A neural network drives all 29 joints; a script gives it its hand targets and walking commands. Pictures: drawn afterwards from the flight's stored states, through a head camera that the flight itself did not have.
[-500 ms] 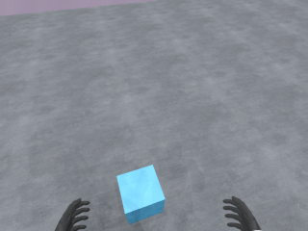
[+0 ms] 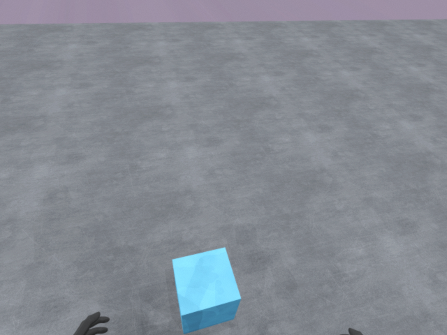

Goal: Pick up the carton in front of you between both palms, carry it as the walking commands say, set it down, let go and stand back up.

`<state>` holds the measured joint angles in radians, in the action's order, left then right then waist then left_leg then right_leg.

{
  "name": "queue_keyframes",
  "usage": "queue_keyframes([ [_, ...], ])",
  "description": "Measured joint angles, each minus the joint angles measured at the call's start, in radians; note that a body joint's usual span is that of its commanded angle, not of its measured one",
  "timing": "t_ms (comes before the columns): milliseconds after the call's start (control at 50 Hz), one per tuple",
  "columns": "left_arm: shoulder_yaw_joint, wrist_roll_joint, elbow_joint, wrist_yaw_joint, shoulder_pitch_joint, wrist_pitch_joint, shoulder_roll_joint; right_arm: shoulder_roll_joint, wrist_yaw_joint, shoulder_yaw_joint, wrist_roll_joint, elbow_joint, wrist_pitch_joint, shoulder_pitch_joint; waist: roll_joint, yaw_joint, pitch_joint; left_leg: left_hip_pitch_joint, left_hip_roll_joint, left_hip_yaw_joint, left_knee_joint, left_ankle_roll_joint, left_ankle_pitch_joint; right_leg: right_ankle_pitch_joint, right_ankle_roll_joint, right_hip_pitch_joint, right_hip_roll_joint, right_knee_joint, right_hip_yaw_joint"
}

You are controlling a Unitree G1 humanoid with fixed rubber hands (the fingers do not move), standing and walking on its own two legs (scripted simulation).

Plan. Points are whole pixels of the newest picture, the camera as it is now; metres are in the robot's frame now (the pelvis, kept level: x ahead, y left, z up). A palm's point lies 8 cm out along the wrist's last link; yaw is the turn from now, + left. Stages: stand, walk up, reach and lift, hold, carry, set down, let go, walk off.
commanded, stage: stand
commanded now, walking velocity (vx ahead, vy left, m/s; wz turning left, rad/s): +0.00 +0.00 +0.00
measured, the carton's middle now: (204, 290) +0.44 +0.03 -0.64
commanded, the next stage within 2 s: none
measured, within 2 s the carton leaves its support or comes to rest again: neither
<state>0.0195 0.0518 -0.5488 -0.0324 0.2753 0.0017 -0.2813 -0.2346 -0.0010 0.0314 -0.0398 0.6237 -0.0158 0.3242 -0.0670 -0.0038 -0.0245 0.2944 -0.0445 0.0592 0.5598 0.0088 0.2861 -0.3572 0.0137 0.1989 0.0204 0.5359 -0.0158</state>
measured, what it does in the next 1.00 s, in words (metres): stands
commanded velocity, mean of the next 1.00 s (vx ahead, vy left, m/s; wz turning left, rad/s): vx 0.00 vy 0.00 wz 0.00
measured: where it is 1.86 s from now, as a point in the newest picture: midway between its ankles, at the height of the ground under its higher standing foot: outside the picture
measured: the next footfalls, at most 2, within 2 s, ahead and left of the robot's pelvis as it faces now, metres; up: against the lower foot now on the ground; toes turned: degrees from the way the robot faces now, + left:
none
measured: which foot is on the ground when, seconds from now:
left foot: down 0.00-1.00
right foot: down 0.00-1.00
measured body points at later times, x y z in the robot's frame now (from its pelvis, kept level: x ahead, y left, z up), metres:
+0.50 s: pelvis +0.04 +0.02 -0.01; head +0.05 +0.04 +0.44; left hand +0.09 +0.29 -0.14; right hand +0.16 -0.23 -0.12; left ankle +0.00 +0.11 -0.73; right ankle -0.05 -0.13 -0.73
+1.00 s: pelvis +0.03 +0.01 -0.01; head +0.04 +0.03 +0.44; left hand +0.02 +0.29 -0.15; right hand +0.13 -0.23 -0.13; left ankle +0.00 +0.11 -0.73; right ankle -0.05 -0.13 -0.73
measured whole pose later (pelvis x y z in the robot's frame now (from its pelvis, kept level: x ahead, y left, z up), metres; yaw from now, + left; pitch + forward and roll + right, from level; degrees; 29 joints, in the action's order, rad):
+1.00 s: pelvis +0.03 +0.01 -0.01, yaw +7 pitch +3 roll -1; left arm 0.00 0.02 -0.87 -0.06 0.36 0.03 -0.28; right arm -0.23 0.04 0.01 -0.02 0.77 0.01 0.35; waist -0.02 -0.01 -0.04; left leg 0.34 -0.11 0.16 0.68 0.04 0.37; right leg -0.44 0.04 0.15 0.06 0.56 -0.13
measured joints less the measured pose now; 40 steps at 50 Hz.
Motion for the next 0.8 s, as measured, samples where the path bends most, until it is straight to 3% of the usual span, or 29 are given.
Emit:
queue_keyframes([
  [160, 0.007, -0.014, -0.119, -0.006, 0.044, -0.043, -0.020, 0.002, 0.004, -0.008, 0.016, 0.060, -0.034, 0.042, -0.002, -0.007, -0.042, 0.051, -0.033, 0.020, 0.059, 0.022, 0.052, -0.063, 0.019, 0.031, 0.029, 0.046, -0.023],
  [440, -0.017, -0.039, -0.170, -0.029, 0.068, -0.010, 0.001, 0.012, 0.030, -0.025, 0.026, 0.072, -0.013, 0.004, 0.033, -0.013, -0.059, 0.068, -0.056, 0.049, 0.141, 0.041, 0.119, -0.120, 0.034, 0.009, 0.046, 0.077, -0.059],
  [800, -0.015, -0.032, -0.257, -0.029, 0.078, 0.022, -0.009, 0.000, 0.042, -0.023, 0.020, 0.116, 0.016, 0.029, 0.044, -0.007, -0.028, 0.062, -0.060, 0.089, 0.144, 0.037, 0.104, -0.103, 0.029, -0.028, 0.042, 0.047, -0.102],
])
